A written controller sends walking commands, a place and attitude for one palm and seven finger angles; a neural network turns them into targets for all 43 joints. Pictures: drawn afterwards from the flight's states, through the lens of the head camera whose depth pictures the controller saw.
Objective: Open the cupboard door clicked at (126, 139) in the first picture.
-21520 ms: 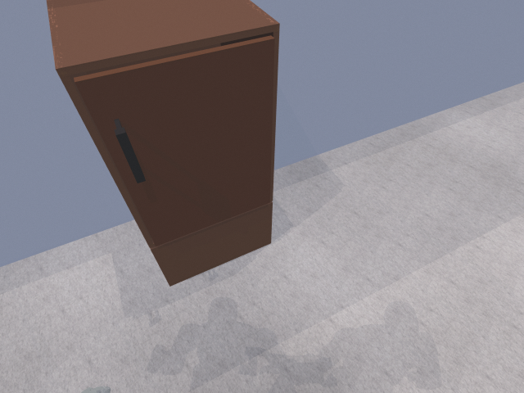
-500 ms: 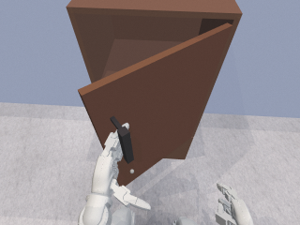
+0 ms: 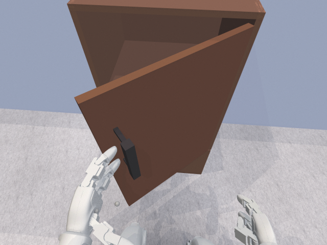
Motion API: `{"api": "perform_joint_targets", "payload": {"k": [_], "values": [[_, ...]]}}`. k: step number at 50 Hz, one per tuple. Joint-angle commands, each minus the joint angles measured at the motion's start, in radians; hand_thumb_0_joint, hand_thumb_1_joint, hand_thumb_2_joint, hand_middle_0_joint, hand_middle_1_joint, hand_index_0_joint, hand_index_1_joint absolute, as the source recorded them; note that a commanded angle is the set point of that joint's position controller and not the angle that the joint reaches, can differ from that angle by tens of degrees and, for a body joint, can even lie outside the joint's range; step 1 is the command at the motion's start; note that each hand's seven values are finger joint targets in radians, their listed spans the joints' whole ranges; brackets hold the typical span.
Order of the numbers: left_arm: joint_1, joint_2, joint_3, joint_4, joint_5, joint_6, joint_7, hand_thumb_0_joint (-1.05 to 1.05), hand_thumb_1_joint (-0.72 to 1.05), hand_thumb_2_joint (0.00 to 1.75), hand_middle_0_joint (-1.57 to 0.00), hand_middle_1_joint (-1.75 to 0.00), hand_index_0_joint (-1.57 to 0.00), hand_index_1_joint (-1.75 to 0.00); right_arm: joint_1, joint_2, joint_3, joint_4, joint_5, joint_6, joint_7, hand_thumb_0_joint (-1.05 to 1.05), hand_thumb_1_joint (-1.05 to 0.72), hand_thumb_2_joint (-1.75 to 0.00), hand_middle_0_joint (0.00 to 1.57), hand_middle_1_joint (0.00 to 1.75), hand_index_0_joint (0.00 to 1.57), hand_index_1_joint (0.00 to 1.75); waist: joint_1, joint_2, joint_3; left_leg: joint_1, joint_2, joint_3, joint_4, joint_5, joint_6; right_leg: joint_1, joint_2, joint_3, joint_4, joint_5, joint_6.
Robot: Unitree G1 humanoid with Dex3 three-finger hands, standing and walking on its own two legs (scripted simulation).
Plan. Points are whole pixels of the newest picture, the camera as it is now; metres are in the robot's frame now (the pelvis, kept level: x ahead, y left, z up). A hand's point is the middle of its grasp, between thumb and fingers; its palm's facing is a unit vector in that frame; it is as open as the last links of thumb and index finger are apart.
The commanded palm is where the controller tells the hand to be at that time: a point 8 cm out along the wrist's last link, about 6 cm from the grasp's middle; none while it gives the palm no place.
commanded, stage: slide the hand sideways off the handle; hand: left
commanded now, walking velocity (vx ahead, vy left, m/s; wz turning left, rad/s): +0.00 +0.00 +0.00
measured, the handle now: (127, 154) +0.30 +0.10 +0.07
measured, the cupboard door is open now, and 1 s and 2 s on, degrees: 40 40 40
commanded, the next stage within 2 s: draw the hand back to the body in 0.34 s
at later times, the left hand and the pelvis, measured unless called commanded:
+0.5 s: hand (91, 217) +0.18 +0.15 +0.06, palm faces -0.07 -1.00 -0.01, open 16.3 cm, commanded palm +0.15 +0.21 +0.08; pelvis -0.01 +0.00 -0.01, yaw +0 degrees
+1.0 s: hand (46, 206) +0.18 +0.20 +0.14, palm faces +0.02 -0.99 -0.16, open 16.0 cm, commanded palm +0.14 +0.26 +0.16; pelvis +0.00 +0.02 +0.03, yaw +0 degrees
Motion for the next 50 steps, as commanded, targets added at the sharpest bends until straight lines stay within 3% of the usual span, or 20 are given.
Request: {"api": "perform_joint_targets", "payload": {"k": [1,5,8,9,15,18,22,25,28,33,39,42,47,48,50], "values": [[0.048,0.067,0.108,-0.223,-0.054,-0.074,-0.024,0.0,-0.5,0.3,-0.15,-0.3,-0.15,-0.3,-0.053,-0.106,-0.061,-0.156,0.009,-0.058,-0.023,0.0,-0.9,-0.9,0.2,0.3,0.2,0.3,0.01,-0.039,-0.182,0.197,-0.04,0.008,-0.131,0.207,0.035,0.061,0.026,0.025,-0.197,0.368,0.002],[0.029,0.101,0.147,-0.232,-0.079,-0.082,-0.058,0.0,-0.5,0.3,-0.15,-0.3,-0.15,-0.3,-0.062,-0.109,-0.064,-0.15,0.011,-0.063,-0.034,0.0,-0.9,-0.9,0.2,0.3,0.2,0.3,0.003,-0.032,-0.167,0.169,-0.041,0.011,-0.109,0.188,0.036,0.048,0.022,0.045,-0.205,0.348,0.008],[0.072,0.101,0.166,-0.227,-0.107,-0.09,-0.09,0.0,-0.5,0.3,-0.15,-0.3,-0.15,-0.3,-0.066,-0.105,-0.068,-0.145,0.016,-0.069,-0.04,0.0,-0.9,-0.9,0.2,0.3,0.2,0.3,0.007,-0.045,-0.175,0.153,-0.042,0.011,-0.1,0.183,0.034,0.059,0.017,0.058,-0.208,0.358,0.015],[0.092,0.124,0.201,-0.211,-0.117,-0.087,-0.098,0.0,-0.5,0.3,-0.15,-0.3,-0.15,-0.3,-0.067,-0.105,-0.07,-0.141,0.016,-0.067,-0.043,0.0,-0.9,-0.9,0.2,0.3,0.2,0.3,0.016,-0.059,-0.177,0.137,-0.042,0.011,-0.095,0.183,0.034,0.077,0.017,0.069,-0.213,0.36,0.015],[0.074,0.162,0.25,-0.204,-0.155,-0.096,-0.169,0.0,-0.5,0.3,-0.15,-0.3,-0.15,-0.3,-0.076,-0.109,-0.073,-0.128,0.021,-0.075,-0.06,0.0,-0.9,-0.9,0.2,0.3,0.2,0.3,0.004,-0.064,-0.159,0.101,-0.041,0.011,-0.064,0.158,0.033,0.055,0.006,0.102,-0.226,0.333,0.028],[0.047,0.137,0.214,-0.223,-0.175,-0.105,-0.2,0.0,-0.5,0.3,-0.15,-0.3,-0.15,-0.3,-0.073,-0.115,-0.069,-0.127,0.024,-0.092,-0.064,0.0,-0.9,-0.9,0.2,0.3,0.2,0.3,-0.005,-0.034,-0.149,0.113,-0.04,0.005,-0.066,0.145,0.035,0.017,0.012,0.087,-0.221,0.287,0.023],[0.058,0.133,0.197,-0.223,-0.171,-0.09,-0.197,0.0,-0.5,0.3,-0.15,-0.3,-0.15,-0.3,-0.07,-0.12,-0.07,-0.13,0.026,-0.108,-0.065,0.0,-0.9,-0.9,0.2,0.3,0.2,0.3,0.002,-0.022,-0.153,0.131,-0.037,-0.001,-0.083,0.133,0.038,-0.013,0.026,0.059,-0.209,0.226,0.009],[0.04,0.196,0.237,-0.346,-0.159,-0.065,-0.159,0.0,-0.5,0.3,-0.15,-0.3,-0.15,-0.3,-0.068,-0.118,-0.067,-0.151,0.03,-0.107,-0.066,0.0,-0.9,-0.9,0.2,0.3,0.2,0.3,0.029,0.036,-0.216,0.208,-0.038,-0.003,-0.137,0.158,0.042,0.034,0.034,0.035,-0.211,0.233,-0.001],[0.103,0.181,0.244,-0.356,-0.155,-0.016,-0.128,0.0,-0.5,0.3,-0.15,-0.3,-0.15,-0.3,-0.068,-0.105,-0.063,-0.161,0.04,-0.093,-0.065,0.0,-0.9,-0.9,0.2,0.3,0.2,0.3,0.036,0.034,-0.176,0.251,-0.039,-0.005,-0.195,0.16,0.039,0.061,0.042,0.003,-0.236,0.249,0.001],[0.098,0.172,0.246,-0.322,-0.159,0.04,-0.123,0.0,-0.5,0.3,-0.15,-0.3,-0.15,-0.3,-0.069,-0.113,-0.051,-0.157,0.046,-0.089,-0.07,0.0,-0.9,-0.9,0.2,0.3,0.2,0.3,0.013,-0.011,-0.086,0.269,-0.034,-0.017,-0.251,0.094,0.039,0.065,0.045,-0.01,-0.3,0.181,0.007],[0.085,0.217,0.304,-0.358,-0.195,0.053,-0.162,0.0,-0.5,0.3,-0.15,-0.3,-0.15,-0.3,-0.074,-0.123,-0.042,-0.151,0.051,-0.116,-0.074,0.0,-0.9,-0.9,0.2,0.3,0.2,0.3,0.017,-0.002,-0.076,0.312,-0.035,-0.021,-0.286,0.11,0.04,0.121,0.046,-0.006,-0.345,0.197,0.006],[0.064,0.221,0.305,-0.392,-0.211,0.062,-0.18,0.0,-0.5,0.3,-0.15,-0.3,-0.15,-0.3,-0.07,-0.125,-0.034,-0.151,0.056,-0.134,-0.072,0.0,-0.9,-0.9,0.2,0.3,0.2,0.3,0.016,0.043,-0.064,0.343,-0.034,-0.027,-0.314,0.1,0.037,0.124,0.047,-0.013,-0.359,0.194,0.006],[0.07,0.254,0.363,-0.396,-0.226,0.113,-0.193,0.0,-0.32,0.37,-0.16,-0.3,-0.16,-0.3,-0.077,-0.127,-0.032,-0.137,0.064,-0.156,-0.071,0.0,-0.9,-0.9,0.2,0.3,0.2,0.3,0.029,0.041,-0.06,0.384,-0.032,-0.031,-0.348,0.13,0.037,0.172,0.047,-0.019,-0.386,0.231,0.005],[0.074,0.39,0.404,-0.505,-0.072,0.16,-0.035,0.0,-0.29,0.39,-0.16,-0.3,-0.16,-0.3,-0.087,-0.118,-0.03,-0.158,0.051,-0.136,-0.104,0.0,-0.9,-0.9,0.2,0.3,0.2,0.3,0.099,0.043,-0.079,0.402,-0.021,-0.01,-0.405,0.12,0.033,0.2,0.021,0.048,-0.458,0.227,-0.012],[0.15,0.262,0.325,-0.49,-0.023,0.24,0.082,0.0,-0.22,0.42,-0.16,-0.3,-0.16,-0.3,-0.08,-0.098,-0.012,-0.142,0.044,-0.118,-0.117,0.0,-0.9,-0.9,0.2,0.3,0.2,0.3,0.065,0.067,0.005,0.427,-0.02,-0.003,-0.433,0.098,0.033,0.206,0.013,0.027,-0.489,0.201,-0.009]]}}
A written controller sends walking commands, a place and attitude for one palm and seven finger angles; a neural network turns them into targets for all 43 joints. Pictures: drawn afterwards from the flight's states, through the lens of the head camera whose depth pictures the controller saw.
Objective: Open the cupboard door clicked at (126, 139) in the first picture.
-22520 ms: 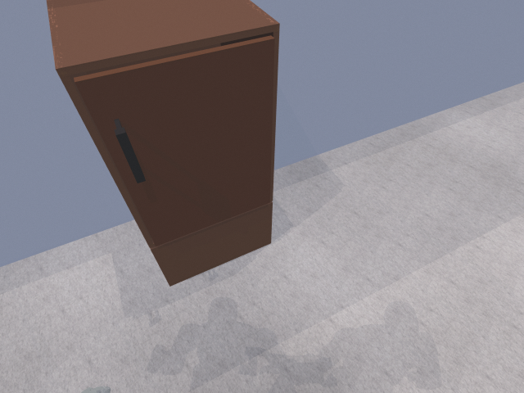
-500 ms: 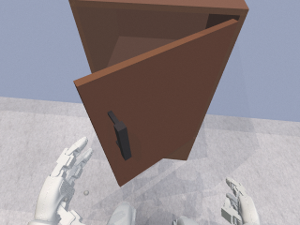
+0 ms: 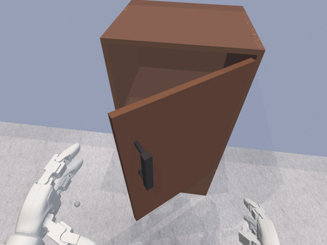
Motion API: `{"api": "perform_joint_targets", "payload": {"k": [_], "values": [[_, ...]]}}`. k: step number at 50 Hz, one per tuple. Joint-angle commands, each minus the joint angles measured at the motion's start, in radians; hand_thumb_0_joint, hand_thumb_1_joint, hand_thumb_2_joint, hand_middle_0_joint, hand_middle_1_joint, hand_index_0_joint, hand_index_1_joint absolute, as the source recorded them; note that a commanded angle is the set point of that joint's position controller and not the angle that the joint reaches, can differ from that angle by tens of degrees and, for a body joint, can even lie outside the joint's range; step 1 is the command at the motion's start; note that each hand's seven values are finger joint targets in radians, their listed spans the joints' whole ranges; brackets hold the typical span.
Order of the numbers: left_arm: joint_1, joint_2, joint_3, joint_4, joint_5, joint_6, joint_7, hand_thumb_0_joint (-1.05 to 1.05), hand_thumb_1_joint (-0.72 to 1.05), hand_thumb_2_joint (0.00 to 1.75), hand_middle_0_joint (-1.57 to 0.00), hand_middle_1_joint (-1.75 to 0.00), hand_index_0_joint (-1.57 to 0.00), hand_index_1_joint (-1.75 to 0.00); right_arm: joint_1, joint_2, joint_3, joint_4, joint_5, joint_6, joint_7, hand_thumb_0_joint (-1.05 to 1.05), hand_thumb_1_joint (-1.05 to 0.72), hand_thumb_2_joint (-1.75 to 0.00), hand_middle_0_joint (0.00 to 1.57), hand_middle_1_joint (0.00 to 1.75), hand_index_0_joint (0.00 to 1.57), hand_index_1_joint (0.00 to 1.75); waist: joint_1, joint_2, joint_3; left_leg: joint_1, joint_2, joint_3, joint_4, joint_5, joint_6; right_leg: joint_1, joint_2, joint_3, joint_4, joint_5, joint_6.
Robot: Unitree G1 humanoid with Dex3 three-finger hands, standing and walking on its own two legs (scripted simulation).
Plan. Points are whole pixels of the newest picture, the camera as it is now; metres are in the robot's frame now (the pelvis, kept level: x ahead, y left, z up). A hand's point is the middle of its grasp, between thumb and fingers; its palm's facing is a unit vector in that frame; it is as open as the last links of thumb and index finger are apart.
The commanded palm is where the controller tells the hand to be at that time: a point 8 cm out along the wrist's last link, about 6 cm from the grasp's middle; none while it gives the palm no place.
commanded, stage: draw the hand back to the body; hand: left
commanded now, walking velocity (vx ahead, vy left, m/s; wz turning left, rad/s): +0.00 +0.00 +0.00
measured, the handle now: (143, 166) +0.30 +0.08 +0.04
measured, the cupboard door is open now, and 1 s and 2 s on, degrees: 40 40 40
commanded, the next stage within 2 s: step back with the hand held close in 1.02 s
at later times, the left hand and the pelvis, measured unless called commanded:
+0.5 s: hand (39, 158) +0.22 +0.24 +0.19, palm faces +0.36 -0.84 -0.40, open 10.8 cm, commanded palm +0.17 +0.29 +0.21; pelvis +0.03 +0.00 +0.05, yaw -1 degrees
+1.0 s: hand (41, 145) +0.23 +0.23 +0.21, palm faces +0.41 -0.82 -0.39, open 7.5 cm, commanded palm +0.18 +0.27 +0.23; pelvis +0.04 -0.02 +0.06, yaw -1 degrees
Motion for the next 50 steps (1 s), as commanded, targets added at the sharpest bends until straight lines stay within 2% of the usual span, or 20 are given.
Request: {"api": "perform_joint_targets", "payload": {"k": [1,3,4,5,9,11,13,14,16,20,24,29,32,35,37,38,40,44,49,50], "values": [[0.047,0.092,0.048,-0.284,0.12,0.062,0.221,0.0,-0.18,0.43,-0.16,-0.3,-0.16,-0.3,-0.109,-0.084,-0.028,-0.174,-0.008,-0.032,-0.04,0.0,-0.9,-0.9,0.2,0.3,0.2,0.3,0.016,0.053,0.026,0.229,-0.013,-0.004,-0.281,0.036,0.013,-0.026,0.008,0.023,-0.282,0.114,-0.029],[0.021,0.115,0.061,-0.291,0.144,0.087,0.262,0.0,-0.12,0.47,-0.16,-0.3,-0.16,-0.3,-0.112,-0.093,-0.025,-0.165,-0.014,-0.024,-0.044,0.0,-0.9,-0.9,0.2,0.3,0.2,0.3,0.011,0.035,0.032,0.261,-0.011,-0.005,-0.308,0.051,0.016,0.008,0.006,0.02,-0.311,0.13,-0.027],[0.006,0.136,0.081,-0.285,0.154,0.094,0.278,0.0,-0.08,0.48,-0.16,-0.3,-0.16,-0.3,-0.117,-0.1,-0.027,-0.155,-0.019,-0.026,-0.048,0.0,-0.9,-0.9,0.2,0.3,0.2,0.3,0.014,0.0,0.029,0.276,-0.01,-0.004,-0.319,0.071,0.018,0.035,0.007,0.02,-0.33,0.143,-0.027],[-0.01,0.127,0.071,-0.286,0.16,0.097,0.287,0.0,-0.05,0.5,-0.17,-0.3,-0.17,-0.3,-0.117,-0.101,-0.024,-0.153,-0.019,-0.028,-0.05,0.0,-0.9,-0.9,0.2,0.3,0.2,0.3,0.007,-0.01,0.037,0.3,-0.01,-0.003,-0.333,0.085,0.02,0.044,0.004,0.018,-0.34,0.155,-0.024],[-0.059,0.162,0.115,-0.275,0.173,0.104,0.313,0.0,0.09,0.55,-0.17,-0.3,-0.17,-0.3,-0.123,-0.108,-0.021,-0.119,-0.028,-0.042,-0.055,0.0,-0.9,-0.9,0.2,0.3,0.2,0.3,0.017,-0.002,0.034,0.375,-0.009,-0.004,-0.392,0.143,0.02,0.13,-0.001,0.016,-0.385,0.216,-0.025],[-0.065,0.154,0.119,-0.274,0.175,0.103,0.314,0.0,0.17,0.58,-0.17,-0.3,-0.17,-0.3,-0.131,-0.105,-0.019,-0.104,-0.027,-0.05,-0.053,0.0,-0.9,-0.9,0.2,0.3,0.2,0.3,0.018,-0.004,0.041,0.416,-0.009,0.002,-0.412,0.196,0.021,0.158,-0.002,0.016,-0.402,0.264,-0.023],[-0.083,0.156,0.128,-0.286,0.175,0.102,0.313,0.0,0.23,0.62,-0.18,-0.3,-0.18,-0.3,-0.142,-0.104,-0.016,-0.09,-0.029,-0.058,-0.048,0.0,-0.9,-0.9,0.2,0.3,0.2,0.3,0.021,0.021,0.048,0.446,-0.008,0.004,-0.441,0.222,0.018,0.19,-0.003,0.014,-0.422,0.285,-0.021],[-0.096,0.174,0.149,-0.276,0.175,0.103,0.315,0.0,0.27,0.63,-0.18,-0.3,-0.18,-0.3,-0.147,-0.11,-0.016,-0.08,-0.031,-0.063,-0.046,0.0,-0.9,-0.9,0.2,0.3,0.2,0.3,0.028,0.031,0.05,0.454,-0.01,-0.001,-0.455,0.237,0.017,0.216,-0.003,0.015,-0.434,0.296,-0.025],[-0.094,0.176,0.165,-0.29,0.174,0.097,0.314,0.0,0.34,0.66,-0.18,-0.3,-0.18,-0.3,-0.149,-0.107,-0.018,-0.066,-0.033,-0.071,-0.042,0.0,-0.9,-0.9,0.2,0.3,0.2,0.3,0.03,0.022,0.036,0.491,-0.008,0.006,-0.47,0.303,0.016,0.252,-0.004,0.013,-0.443,0.352,-0.024],[-0.089,0.18,0.2,-0.275,0.169,0.095,0.306,0.0,0.48,0.72,-0.19,-0.3,-0.19,-0.3,-0.164,-0.106,-0.023,-0.042,-0.034,-0.075,-0.03,0.0,-0.9,-0.9,0.2,0.3,0.2,0.3,0.037,0.022,0.051,0.535,-0.002,0.014,-0.505,0.399,0.01,0.303,-0.003,0.012,-0.472,0.42,-0.021],[-0.123,0.204,0.251,-0.257,0.162,0.09,0.301,0.0,0.62,0.78,-0.19,-0.3,-0.19,-0.3,-0.18,-0.111,-0.032,-0.023,-0.037,-0.07,-0.025,0.0,-0.9,-0.9,0.2,0.3,0.2,0.3,0.042,-0.017,0.064,0.561,0.0,0.025,-0.533,0.418,0.012,0.339,0.002,0.014,-0.511,0.453,-0.019],[-0.204,0.23,0.298,-0.266,0.155,0.077,0.299,0.0,0.8,0.86,-0.2,-0.3,-0.2,-0.3,-0.192,-0.112,-0.036,-0.006,-0.039,-0.065,-0.021,0.0,-0.9,-0.9,0.2,0.3,0.2,0.3,0.044,0.028,0.07,0.595,-0.006,0.04,-0.556,0.416,0.012,0.367,0.001,0.022,-0.546,0.472,-0.019],[-0.246,0.248,0.326,-0.271,0.151,0.066,0.3,0.0,0.9,0.9,-0.2,-0.3,-0.2,-0.3,-0.197,-0.108,-0.038,0.002,-0.04,-0.065,-0.019,0.0,-0.9,-0.9,0.2,0.3,0.2,0.3,0.043,0.027,0.064,0.615,-0.009,0.046,-0.564,0.416,0.013,0.372,-0.001,0.024,-0.556,0.48,-0.017],[-0.177,0.184,0.281,-0.184,0.143,0.075,0.283,0.0,0.9,0.9,-0.2,-0.3,-0.2,-0.3,-0.197,-0.11,-0.043,0.009,-0.04,-0.057,-0.011,0.0,-0.9,-0.9,0.2,0.3,0.2,0.3,0.042,-0.028,0.096,0.611,-0.006,0.052,-0.572,0.445,0.015,0.385,0.0,0.02,-0.562,0.515,-0.012],[-0.2,0.201,0.288,-0.211,0.144,0.07,0.279,0.0,0.9,0.9,-0.2,-0.3,-0.2,-0.3,-0.204,-0.113,-0.048,0.004,-0.042,-0.051,-0.008,0.0,-0.9,-0.9,0.2,0.3,0.2,0.3,0.044,-0.013,0.082,0.621,-0.011,0.059,-0.573,0.437,0.018,0.391,-0.001,0.028,-0.573,0.521,-0.009],[-0.194,0.207,0.294,-0.208,0.144,0.067,0.279,0.0,0.9,0.9,-0.2,-0.3,-0.2,-0.3,-0.206,-0.112,-0.049,0.006,-0.042,-0.049,-0.009,0.0,-0.9,-0.9,0.2,0.3,0.2,0.3,0.046,-0.028,0.079,0.624,-0.012,0.062,-0.572,0.441,0.02,0.394,-0.001,0.028,-0.576,0.533,-0.008],[-0.221,0.222,0.298,-0.236,0.146,0.064,0.278,0.0,0.9,0.9,-0.2,-0.3,-0.2,-0.3,-0.212,-0.113,-0.05,0.005,-0.043,-0.048,-0.011,0.0,-0.9,-0.9,0.2,0.3,0.2,0.3,0.047,0.009,0.064,0.638,-0.015,0.065,-0.574,0.443,0.019,0.408,-0.003,0.034,-0.582,0.539,-0.01],[-0.23,0.247,0.319,-0.258,0.147,0.055,0.283,0.0,0.9,0.9,-0.2,-0.3,-0.2,-0.3,-0.218,-0.109,-0.051,0.012,-0.045,-0.057,-0.016,0.0,-0.9,-0.9,0.2,0.3,0.2,0.3,0.051,0.02,0.064,0.648,-0.019,0.068,-0.572,0.452,0.018,0.418,-0.002,0.036,-0.593,0.559,-0.012],[-0.228,0.23,0.307,-0.231,0.145,0.051,0.281,0.0,0.9,0.9,-0.2,-0.3,-0.2,-0.3,-0.224,-0.107,-0.054,0.022,-0.043,-0.062,-0.018,0.0,-0.9,-0.9,0.2,0.3,0.2,0.3,0.046,0.002,0.097,0.657,-0.017,0.072,-0.579,0.434,0.018,0.4,0.001,0.038,-0.615,0.544,-0.007],[-0.227,0.229,0.306,-0.232,0.146,0.048,0.282,0.0,0.9,0.9,-0.2,-0.3,-0.2,-0.3,-0.22,-0.106,-0.053,0.023,-0.043,-0.061,-0.017,0.0,-0.9,-0.9,0.2,0.3,0.2,0.3,0.045,0.017,0.093,0.661,-0.018,0.073,-0.581,0.434,0.018,0.402,-0.002,0.039,-0.611,0.543,-0.007]]}}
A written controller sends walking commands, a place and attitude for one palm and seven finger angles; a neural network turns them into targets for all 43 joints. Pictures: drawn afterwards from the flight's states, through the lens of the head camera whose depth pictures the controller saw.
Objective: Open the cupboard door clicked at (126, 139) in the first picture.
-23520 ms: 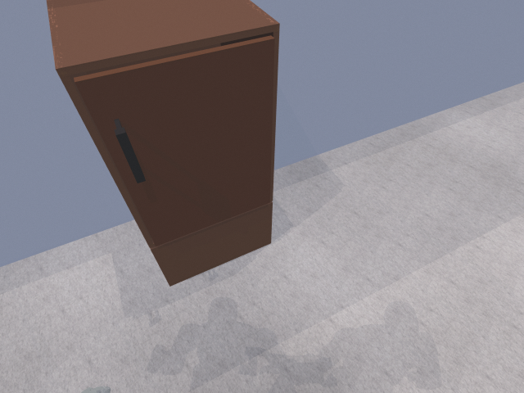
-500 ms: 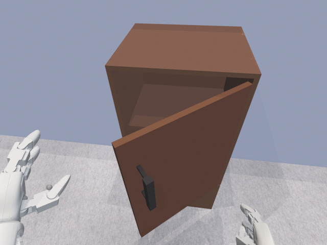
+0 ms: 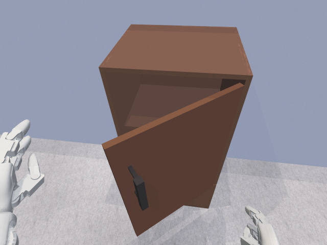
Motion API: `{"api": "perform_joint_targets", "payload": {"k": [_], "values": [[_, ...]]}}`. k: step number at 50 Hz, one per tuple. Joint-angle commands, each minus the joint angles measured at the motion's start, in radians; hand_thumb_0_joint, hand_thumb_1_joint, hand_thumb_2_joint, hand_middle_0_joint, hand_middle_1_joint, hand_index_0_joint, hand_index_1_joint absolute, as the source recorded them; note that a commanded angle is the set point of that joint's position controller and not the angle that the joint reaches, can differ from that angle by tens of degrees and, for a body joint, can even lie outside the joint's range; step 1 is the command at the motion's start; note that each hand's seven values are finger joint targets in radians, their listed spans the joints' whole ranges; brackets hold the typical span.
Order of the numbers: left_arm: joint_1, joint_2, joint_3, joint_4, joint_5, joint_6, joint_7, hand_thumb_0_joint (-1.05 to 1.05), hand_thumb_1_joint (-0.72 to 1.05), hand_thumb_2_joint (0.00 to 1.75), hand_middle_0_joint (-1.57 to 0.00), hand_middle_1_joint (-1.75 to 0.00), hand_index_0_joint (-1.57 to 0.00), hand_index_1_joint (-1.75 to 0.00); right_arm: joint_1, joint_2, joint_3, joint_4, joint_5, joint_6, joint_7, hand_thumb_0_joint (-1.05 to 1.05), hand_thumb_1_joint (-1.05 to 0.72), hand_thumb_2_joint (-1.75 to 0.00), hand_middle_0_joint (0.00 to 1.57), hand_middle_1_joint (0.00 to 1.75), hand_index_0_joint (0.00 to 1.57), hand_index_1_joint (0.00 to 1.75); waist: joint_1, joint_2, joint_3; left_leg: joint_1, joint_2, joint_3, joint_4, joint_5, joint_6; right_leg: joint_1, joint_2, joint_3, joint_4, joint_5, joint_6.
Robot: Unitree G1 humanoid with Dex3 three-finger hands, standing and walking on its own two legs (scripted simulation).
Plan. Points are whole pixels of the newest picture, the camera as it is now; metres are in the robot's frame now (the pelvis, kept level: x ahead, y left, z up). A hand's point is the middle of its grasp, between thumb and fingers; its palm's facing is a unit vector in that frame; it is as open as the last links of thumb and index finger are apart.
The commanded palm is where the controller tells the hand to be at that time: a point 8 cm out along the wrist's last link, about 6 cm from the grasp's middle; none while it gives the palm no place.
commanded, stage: draw the hand back to the body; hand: left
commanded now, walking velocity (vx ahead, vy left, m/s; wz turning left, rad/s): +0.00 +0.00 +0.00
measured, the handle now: (138, 188) +0.27 +0.11 -0.02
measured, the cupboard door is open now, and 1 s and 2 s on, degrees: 40 40 40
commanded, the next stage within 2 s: step back with the hand held close in 0.02 s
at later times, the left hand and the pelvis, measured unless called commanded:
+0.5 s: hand (33, 184) +0.17 +0.26 +0.15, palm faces +0.32 -0.80 -0.51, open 7.4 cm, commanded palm +0.11 +0.31 +0.17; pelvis -0.04 +0.01 +0.00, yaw -2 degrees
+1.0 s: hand out of the picture +0.04 +0.30 +0.16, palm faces +0.49 -0.74 -0.46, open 7.4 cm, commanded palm -0.01 +0.34 +0.17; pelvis -0.14 +0.04 -0.02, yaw +3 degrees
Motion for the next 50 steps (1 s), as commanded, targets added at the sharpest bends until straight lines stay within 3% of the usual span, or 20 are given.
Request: {"api": "perform_joint_targets", "payload": {"k": [1,6,7,8,9,11,13,14,17,22,24,34,39,41,42,44,46,48,49,50], "values": [[-0.095,0.185,0.119,-0.197,-0.004,-0.071,0.019,0.0,0.9,0.9,-0.2,-0.3,-0.2,-0.3,-0.143,-0.098,-0.039,-0.162,0.002,-0.061,-0.013,0.0,-0.9,-0.9,0.2,0.3,0.2,0.3,0.004,0.006,-0.055,0.118,-0.018,0.02,-0.036,0.238,0.041,-0.112,-0.004,-0.006,-0.083,0.332,0.014],[-0.11,0.183,0.114,-0.186,-0.006,-0.077,0.013,0.0,0.9,0.9,-0.2,-0.3,-0.2,-0.3,-0.152,-0.101,-0.043,-0.161,0.002,-0.06,-0.013,0.0,-0.9,-0.9,0.2,0.3,0.2,0.3,0.004,-0.008,-0.047,0.124,-0.018,0.021,-0.045,0.21,0.043,-0.116,-0.004,0.001,-0.103,0.301,0.017],[-0.162,0.223,0.146,-0.223,-0.006,-0.087,0.019,0.0,0.9,0.9,-0.2,-0.3,-0.2,-0.3,-0.155,-0.101,-0.043,-0.158,0.002,-0.064,-0.015,0.0,-0.9,-0.9,0.2,0.3,0.2,0.3,0.004,-0.012,-0.057,0.128,-0.02,0.02,-0.046,0.203,0.044,-0.114,-0.005,0.002,-0.108,0.296,0.017],[-0.227,0.319,0.247,-0.253,0.008,-0.124,0.026,0.0,0.9,0.9,-0.2,-0.3,-0.2,-0.3,-0.134,-0.117,-0.045,-0.177,0.001,-0.04,-0.011,0.0,-0.9,-0.9,0.2,0.3,0.2,0.3,-0.042,-0.046,0.022,0.084,-0.005,0.021,0.011,0.169,0.056,-0.218,-0.053,0.083,-0.164,0.393,0.023],[-0.222,0.313,0.242,-0.215,0.013,-0.139,0.022,0.0,0.9,0.9,-0.2,-0.3,-0.2,-0.3,-0.137,-0.109,-0.046,-0.163,-0.002,-0.024,-0.011,0.0,-0.9,-0.9,0.2,0.3,0.2,0.3,-0.042,-0.047,0.008,0.057,-0.01,0.002,0.021,0.156,0.051,-0.189,-0.077,0.076,-0.149,0.439,0.016],[-0.069,0.216,0.167,-0.141,0.012,-0.134,0.009,0.0,0.9,0.9,-0.2,-0.3,-0.2,-0.3,-0.138,-0.118,-0.056,-0.168,-0.002,-0.003,-0.007,0.0,-0.9,-0.9,0.2,0.3,0.2,0.3,-0.051,-0.04,-0.036,0.081,-0.002,0.011,0.013,0.223,0.049,-0.176,-0.073,0.061,-0.118,0.491,0.025],[-0.018,0.206,0.157,-0.164,0.012,-0.135,0.011,0.0,0.9,0.9,-0.2,-0.3,-0.2,-0.3,-0.132,-0.121,-0.061,-0.183,0.001,0.015,-0.002,0.0,-0.9,-0.9,0.2,0.3,0.2,0.3,-0.051,-0.014,-0.087,0.094,0.013,0.018,0.0,0.3,0.047,-0.151,-0.065,0.043,-0.089,0.504,0.032],[-0.008,0.204,0.152,-0.185,0.013,-0.135,0.011,0.0,0.9,0.9,-0.2,-0.3,-0.2,-0.3,-0.136,-0.124,-0.065,-0.189,0.001,0.021,-0.004,0.0,-0.9,-0.9,0.2,0.3,0.2,0.3,-0.05,0.011,-0.109,0.098,0.02,0.014,-0.007,0.341,0.048,-0.137,-0.062,0.031,-0.069,0.498,0.032],[0.022,0.24,0.187,-0.219,0.013,-0.133,0.021,0.0,0.9,0.9,-0.2,-0.3,-0.2,-0.3,-0.138,-0.12,-0.067,-0.21,0.005,0.041,-0.005,0.0,-0.9,-0.9,0.2,0.3,0.2,0.3,-0.05,-0.036,-0.141,0.096,0.031,0.017,-0.011,0.384,0.045,-0.14,-0.049,0.03,-0.051,0.506,0.035],[0.057,0.271,0.226,-0.248,0.008,-0.138,0.04,0.0,0.9,0.9,-0.2,-0.3,-0.2,-0.3,-0.137,-0.114,-0.072,-0.228,0.01,0.062,-0.01,0.0,-0.9,-0.9,0.2,0.3,0.2,0.3,-0.051,-0.039,-0.156,0.048,0.037,0.016,-0.009,0.385,0.041,-0.125,-0.046,0.041,-0.022,0.518,0.033],[0.055,0.288,0.24,-0.271,0.009,-0.141,0.046,0.0,0.9,0.9,-0.2,-0.3,-0.2,-0.3,-0.14,-0.117,-0.076,-0.232,0.008,0.063,-0.013,0.0,-0.9,-0.9,0.2,0.3,0.2,0.3,-0.049,-0.005,-0.156,0.015,0.038,0.008,-0.02,0.353,0.04,-0.117,-0.046,0.038,-0.011,0.483,0.033],[0.067,0.271,0.241,-0.299,0.026,-0.186,0.07,0.0,0.9,0.9,-0.2,-0.3,-0.2,-0.3,-0.114,-0.133,-0.078,-0.233,0.005,0.026,-0.009,0.0,-0.9,-0.9,0.2,0.3,0.2,0.3,-0.062,0.048,-0.06,-0.233,0.049,-0.058,-0.109,-0.135,0.054,-0.126,-0.012,0.058,-0.019,0.099,0.026],[0.039,0.248,0.258,-0.305,0.052,-0.213,0.071,0.0,0.9,0.9,-0.2,-0.3,-0.2,-0.3,-0.112,-0.145,-0.083,-0.231,0.0,-0.018,-0.011,0.0,-0.9,-0.9,0.2,0.3,0.2,0.3,-0.052,0.172,-0.062,-0.502,0.148,-0.186,-0.264,-0.458,0.109,0.058,0.066,0.015,0.216,0.062,0.045],[0.04,0.242,0.267,-0.302,0.058,-0.218,0.068,0.0,0.9,0.9,-0.2,-0.3,-0.2,-0.3,-0.107,-0.138,-0.086,-0.225,-0.004,-0.035,-0.009,0.0,-0.9,-0.9,0.2,0.3,0.2,0.3,-0.048,0.188,-0.072,-0.564,0.184,-0.221,-0.272,-0.506,0.133,0.097,0.082,0.016,0.297,0.078,0.039],[0.034,0.239,0.264,-0.306,0.058,-0.219,0.064,0.0,0.9,0.9,-0.2,-0.3,-0.2,-0.3,-0.108,-0.137,-0.086,-0.22,-0.007,-0.043,-0.006,0.0,-0.9,-0.9,0.2,0.3,0.2,0.3,-0.05,0.172,-0.058,-0.583,0.184,-0.219,-0.255,-0.517,0.135,0.085,0.084,0.028,0.296,0.051,0.032],[0.058,0.254,0.273,-0.312,0.044,-0.223,0.064,0.0,0.9,0.9,-0.2,-0.3,-0.2,-0.3,-0.096,-0.127,-0.087,-0.204,-0.01,-0.054,0.0,0.0,-0.9,-0.9,0.2,0.3,0.2,0.3,-0.057,0.103,-0.058,-0.447,0.12,-0.155,-0.148,-0.394,0.098,-0.056,0.05,0.086,0.145,0.019,0.001],[0.047,0.231,0.223,-0.336,0.025,-0.227,0.065,0.0,0.9,0.9,-0.2,-0.3,-0.2,-0.3,-0.074,-0.104,-0.081,-0.184,-0.007,-0.061,0.009,0.0,-0.9,-0.9,0.2,0.3,0.2,0.3,-0.072,-0.034,-0.079,-0.192,0.013,-0.045,0.035,-0.179,0.027,-0.296,-0.044,0.198,-0.041,-0.014,-0.046],[0.015,0.246,0.211,-0.33,0.027,-0.221,0.076,0.0,0.9,0.9,-0.2,-0.3,-0.2,-0.3,-0.071,-0.108,-0.089,-0.151,-0.008,-0.054,0.012,0.0,-0.9,-0.9,0.2,0.3,0.2,0.3,-0.078,-0.17,-0.094,-0.026,-0.037,-0.007,0.289,-0.087,0.0,-0.504,-0.172,0.318,-0.158,-0.049,-0.093],[-0.008,0.261,0.218,-0.329,0.031,-0.217,0.086,0.0,0.9,0.9,-0.2,-0.3,-0.2,-0.3,-0.072,-0.107,-0.092,-0.134,-0.013,-0.049,0.013,0.0,-0.9,-0.9,0.2,0.3,0.2,0.3,-0.081,-0.19,-0.094,-0.001,-0.046,-0.007,0.346,-0.074,-0.003,-0.541,-0.205,0.337,-0.166,0.012,-0.113],[-0.022,0.246,0.195,-0.319,0.037,-0.209,0.09,0.0,0.9,0.9,-0.2,-0.3,-0.2,-0.3,-0.073,-0.092,-0.085,-0.132,-0.014,-0.04,0.012,0.0,-0.9,-0.9,0.2,0.3,0.2,0.3,-0.09,-0.203,-0.085,-0.033,-0.041,-0.017,0.323,-0.06,-0.001,-0.505,-0.215,0.3,-0.129,0.096,-0.108]]}}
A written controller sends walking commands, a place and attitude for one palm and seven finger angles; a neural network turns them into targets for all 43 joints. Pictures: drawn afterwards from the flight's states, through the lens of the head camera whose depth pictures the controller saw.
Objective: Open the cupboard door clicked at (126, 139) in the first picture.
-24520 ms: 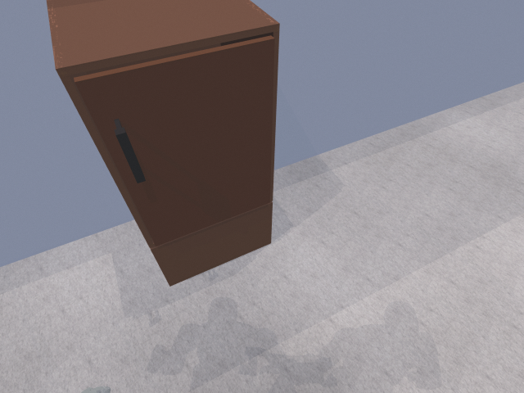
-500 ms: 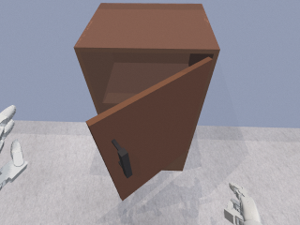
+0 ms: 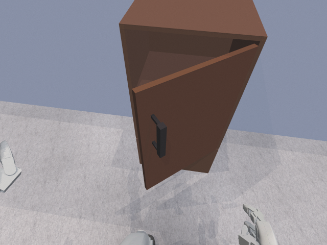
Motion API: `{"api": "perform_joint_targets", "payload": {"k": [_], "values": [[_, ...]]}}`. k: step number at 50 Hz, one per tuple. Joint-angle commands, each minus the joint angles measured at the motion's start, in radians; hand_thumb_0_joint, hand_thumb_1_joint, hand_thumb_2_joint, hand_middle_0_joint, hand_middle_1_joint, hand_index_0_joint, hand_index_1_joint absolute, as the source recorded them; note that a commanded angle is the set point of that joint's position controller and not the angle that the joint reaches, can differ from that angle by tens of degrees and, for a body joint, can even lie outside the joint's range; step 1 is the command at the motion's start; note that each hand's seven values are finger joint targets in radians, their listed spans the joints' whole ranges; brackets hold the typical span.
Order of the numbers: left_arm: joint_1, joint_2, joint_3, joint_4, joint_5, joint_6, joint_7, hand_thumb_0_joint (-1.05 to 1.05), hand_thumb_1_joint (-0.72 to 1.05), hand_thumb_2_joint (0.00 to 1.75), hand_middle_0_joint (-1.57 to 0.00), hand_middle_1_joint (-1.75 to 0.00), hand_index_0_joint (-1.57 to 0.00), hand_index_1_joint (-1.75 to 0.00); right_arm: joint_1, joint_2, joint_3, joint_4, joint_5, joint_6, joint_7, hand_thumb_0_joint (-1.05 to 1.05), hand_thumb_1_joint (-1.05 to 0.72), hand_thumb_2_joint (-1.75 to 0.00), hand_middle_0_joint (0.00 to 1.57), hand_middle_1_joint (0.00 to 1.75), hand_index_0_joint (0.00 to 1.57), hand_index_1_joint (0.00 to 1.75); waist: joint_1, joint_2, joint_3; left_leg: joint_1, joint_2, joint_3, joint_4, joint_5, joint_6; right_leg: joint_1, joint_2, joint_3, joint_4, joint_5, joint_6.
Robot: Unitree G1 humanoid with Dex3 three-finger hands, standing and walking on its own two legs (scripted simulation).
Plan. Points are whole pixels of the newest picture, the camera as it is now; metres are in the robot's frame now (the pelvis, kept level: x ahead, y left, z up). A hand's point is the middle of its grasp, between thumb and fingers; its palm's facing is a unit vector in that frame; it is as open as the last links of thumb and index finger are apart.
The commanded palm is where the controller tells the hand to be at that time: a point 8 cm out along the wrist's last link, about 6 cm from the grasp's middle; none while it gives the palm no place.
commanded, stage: step back with the hand held close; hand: left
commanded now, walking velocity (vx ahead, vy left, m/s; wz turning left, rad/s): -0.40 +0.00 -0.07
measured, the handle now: (157, 136) +0.41 +0.05 +0.00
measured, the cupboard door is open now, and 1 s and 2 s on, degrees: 40 40 40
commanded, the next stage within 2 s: stop stepping back and stand still in 0.16 s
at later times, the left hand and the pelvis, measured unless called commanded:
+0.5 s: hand out of the picture +0.10 +0.25 +0.18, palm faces +0.36 -0.83 -0.43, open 7.4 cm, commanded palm +0.06 +0.29 +0.19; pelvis -0.11 +0.01 +0.00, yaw -5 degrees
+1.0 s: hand out of the picture +0.08 +0.25 +0.18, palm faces +0.41 -0.81 -0.43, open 7.4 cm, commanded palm +0.02 +0.29 +0.19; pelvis -0.15 +0.01 +0.01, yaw -5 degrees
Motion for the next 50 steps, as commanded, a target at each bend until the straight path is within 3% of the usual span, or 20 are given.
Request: {"api": "perform_joint_targets", "payload": {"k": [1,4,6,9,16,18,19,21,24,26,27,29,34,35,36,37,39,42,47,50], "values": [[-0.131,0.215,0.083,-0.174,-0.001,-0.036,0.033,0.0,0.9,0.9,-0.2,-0.3,-0.2,-0.3,-0.073,-0.114,-0.055,-0.129,-0.003,-0.037,-0.019,0.0,-0.9,-0.9,0.2,0.3,0.2,0.3,-0.049,-0.182,-0.109,0.287,-0.017,-0.005,0.05,-0.041,-0.02,-0.246,-0.226,0.207,-0.254,0.076,-0.104],[-0.176,0.274,0.139,-0.191,0.006,-0.056,0.027,0.0,0.9,0.9,-0.2,-0.3,-0.2,-0.3,-0.125,-0.152,-0.056,-0.148,-0.001,-0.038,-0.039,0.0,-0.9,-0.9,0.2,0.3,0.2,0.3,-0.022,0.119,-0.088,0.137,0.156,-0.182,-0.318,-0.035,0.044,-0.075,-0.007,0.03,-0.027,-0.002,0.009],[-0.132,0.222,0.157,-0.163,0.013,-0.066,0.014,0.0,0.9,0.9,-0.2,-0.3,-0.2,-0.3,-0.116,-0.155,-0.067,-0.154,-0.012,-0.059,-0.031,0.0,-0.9,-0.9,0.2,0.3,0.2,0.3,-0.02,0.28,-0.176,-0.187,0.336,-0.412,-0.59,-0.557,0.147,0.231,0.083,-0.006,0.436,-0.159,0.02],[-0.097,0.213,0.145,-0.183,-0.004,-0.057,0.019,0.0,0.9,0.9,-0.2,-0.3,-0.2,-0.3,-0.125,-0.131,-0.078,-0.133,-0.013,-0.07,-0.003,0.0,-0.9,-0.9,0.2,0.3,0.2,0.3,-0.006,0.105,-0.195,0.003,0.3,-0.282,-0.459,-0.304,0.155,0.036,0.045,0.01,0.533,-0.206,-0.004],[-0.029,0.216,0.097,-0.23,-0.04,-0.038,0.008,0.0,0.9,0.9,-0.2,-0.3,-0.2,-0.3,-0.085,-0.108,-0.037,-0.119,-0.013,-0.073,0.014,0.0,-0.9,-0.9,0.2,0.3,0.2,0.3,-0.007,0.213,-0.215,0.188,0.109,-0.055,-0.424,-0.208,-0.043,0.133,0.047,-0.128,-0.218,-0.28,-0.065],[-0.036,0.292,0.151,-0.233,-0.031,-0.05,0.005,0.0,0.9,0.9,-0.2,-0.3,-0.2,-0.3,-0.073,-0.109,-0.038,-0.112,-0.012,-0.048,0.015,0.0,-0.9,-0.9,0.2,0.3,0.2,0.3,-0.016,-0.082,-0.165,0.319,-0.011,0.042,0.094,-0.03,-0.063,-0.168,-0.24,0.197,-0.45,-0.234,-0.157],[-0.076,0.345,0.205,-0.275,-0.039,-0.063,0.022,0.0,0.9,0.9,-0.2,-0.3,-0.2,-0.3,-0.091,-0.115,-0.027,-0.093,-0.032,-0.044,0.013,0.0,-0.9,-0.9,0.2,0.3,0.2,0.3,-0.01,-0.092,-0.196,0.29,-0.017,0.014,0.247,-0.04,-0.054,-0.194,-0.361,0.249,-0.444,-0.088,-0.208],[-0.102,0.248,0.126,-0.205,-0.036,-0.028,0.015,0.0,0.9,0.9,-0.2,-0.3,-0.2,-0.3,-0.077,-0.122,-0.039,-0.122,0.004,-0.057,0.0,0.0,-0.9,-0.9,0.2,0.3,0.2,0.3,-0.028,-0.236,-0.149,0.089,-0.007,-0.051,0.301,-0.024,-0.034,-0.024,-0.299,0.196,-0.279,0.137,-0.195],[-0.157,0.227,0.113,-0.11,-0.025,-0.009,0.018,0.0,0.9,0.9,-0.2,-0.3,-0.2,-0.3,-0.076,-0.124,-0.026,-0.093,0.011,-0.07,-0.026,0.0,-0.9,-0.9,0.2,0.3,0.2,0.3,-0.051,-0.042,-0.094,0.285,-0.004,0.003,-0.091,0.072,0.001,-0.015,-0.2,0.057,-0.13,0.225,-0.083],[-0.207,0.217,0.088,-0.107,-0.018,-0.015,0.019,0.0,0.9,0.9,-0.2,-0.3,-0.2,-0.3,-0.061,-0.149,-0.031,-0.102,0.013,-0.087,-0.036,0.0,-0.9,-0.9,0.2,0.3,0.2,0.3,-0.043,0.129,-0.114,0.388,0.112,-0.172,-0.214,0.162,0.066,-0.052,-0.069,-0.011,0.004,0.076,-0.008],[-0.197,0.212,0.082,-0.069,-0.014,-0.015,0.022,0.0,0.9,0.9,-0.2,-0.3,-0.2,-0.3,-0.05,-0.153,-0.032,-0.102,0.014,-0.097,-0.034,0.0,-0.9,-0.9,0.2,0.3,0.2,0.3,-0.036,0.098,-0.131,0.382,0.191,-0.315,-0.267,0.114,0.107,-0.055,-0.029,-0.028,0.043,-0.02,0.006],[-0.17,0.25,0.109,-0.126,-0.016,-0.024,0.018,0.0,0.9,0.9,-0.2,-0.3,-0.2,-0.3,-0.074,-0.122,-0.025,-0.096,-0.009,-0.109,-0.035,0.0,-0.9,-0.9,0.2,0.3,0.2,0.3,-0.033,0.176,-0.127,0.243,0.24,-0.463,-0.516,-0.384,0.097,-0.019,-0.004,-0.024,0.196,-0.286,-0.014],[0.055,0.232,0.123,-0.178,-0.008,0.0,0.017,0.0,0.9,0.9,-0.2,-0.3,-0.2,-0.3,-0.08,-0.119,-0.033,-0.131,-0.009,-0.08,-0.018,0.0,-0.9,-0.9,0.2,0.3,0.2,0.3,-0.011,0.136,-0.129,-0.073,0.074,-0.094,-0.366,-0.383,0.003,0.317,-0.012,-0.08,-0.146,-0.229,-0.061],[0.071,0.221,0.114,-0.175,-0.004,-0.001,0.013,0.0,0.9,0.9,-0.2,-0.3,-0.2,-0.3,-0.07,-0.103,-0.035,-0.136,-0.011,-0.065,-0.015,0.0,-0.9,-0.9,0.2,0.3,0.2,0.3,-0.019,0.018,-0.115,-0.075,0.009,-0.013,-0.122,-0.284,-0.015,0.244,-0.117,0.058,-0.26,-0.287,-0.108],[0.04,0.252,0.135,-0.18,-0.001,-0.005,0.014,0.0,0.9,0.9,-0.2,-0.3,-0.2,-0.3,-0.064,-0.109,-0.044,-0.129,-0.015,-0.05,-0.011,0.0,-0.9,-0.9,0.2,0.3,0.2,0.3,-0.019,-0.17,-0.093,-0.057,-0.036,0.03,0.22,-0.174,-0.026,0.048,-0.319,0.369,-0.418,-0.49,-0.191],[-0.031,0.254,0.139,-0.2,-0.005,-0.011,0.02,0.0,0.9,0.9,-0.2,-0.3,-0.2,-0.3,-0.056,-0.124,-0.052,-0.114,-0.015,-0.046,-0.011,0.0,-0.9,-0.9,0.2,0.3,0.2,0.3,-0.023,-0.227,-0.04,-0.144,-0.028,-0.015,0.419,-0.137,-0.029,-0.023,-0.399,0.494,-0.472,-0.534,-0.231],[-0.099,0.257,0.15,-0.138,0.001,-0.039,0.026,0.0,0.9,0.9,-0.2,-0.3,-0.2,-0.3,-0.019,-0.123,-0.042,-0.089,-0.017,-0.064,-0.011,0.0,-0.9,-0.9,0.2,0.3,0.2,0.3,-0.057,-0.081,-0.052,-0.139,0.027,-0.046,0.445,-0.089,-0.025,-0.017,-0.355,0.34,-0.402,-0.377,-0.206],[-0.127,0.216,0.107,-0.004,0.011,-0.055,0.026,0.0,0.9,0.9,-0.2,-0.3,-0.2,-0.3,-0.03,-0.112,-0.037,-0.078,-0.006,-0.08,-0.034,0.0,-0.9,-0.9,0.2,0.3,0.2,0.3,-0.045,-0.102,-0.037,-0.056,0.032,0.024,0.223,-0.045,-0.007,0.041,-0.289,0.197,-0.34,-0.116,-0.159],[-0.139,0.188,0.063,-0.027,0.01,-0.053,0.031,0.0,0.9,0.9,-0.2,-0.3,-0.2,-0.3,-0.049,-0.115,-0.039,-0.081,-0.006,-0.117,-0.035,0.0,-0.9,-0.9,0.2,0.3,0.2,0.3,-0.013,-0.15,-0.059,0.223,-0.002,0.086,-0.128,0.0,0.027,0.047,-0.234,0.134,-0.258,0.0,-0.095],[-0.12,0.2,0.08,-0.098,0.002,-0.057,0.027,0.0,0.9,0.9,-0.2,-0.3,-0.2,-0.3,-0.049,-0.146,-0.057,-0.096,0.001,-0.113,-0.027,0.0,-0.9,-0.9,0.2,0.3,0.2,0.3,-0.01,-0.051,-0.118,0.361,0.099,-0.028,-0.185,0.216,0.061,0.062,-0.141,0.058,-0.135,0.169,-0.004]]}}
